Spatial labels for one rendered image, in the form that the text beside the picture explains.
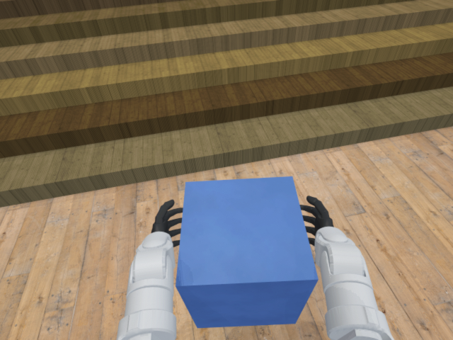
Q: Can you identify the robot right forearm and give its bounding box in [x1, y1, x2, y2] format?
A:
[314, 227, 394, 340]

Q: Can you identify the carton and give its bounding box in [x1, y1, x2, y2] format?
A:
[176, 176, 319, 328]

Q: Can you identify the left robot hand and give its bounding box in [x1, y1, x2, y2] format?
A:
[151, 200, 183, 247]

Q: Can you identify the right robot hand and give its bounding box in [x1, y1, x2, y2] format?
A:
[300, 195, 334, 246]

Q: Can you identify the robot left forearm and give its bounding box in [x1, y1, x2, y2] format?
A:
[116, 232, 176, 340]

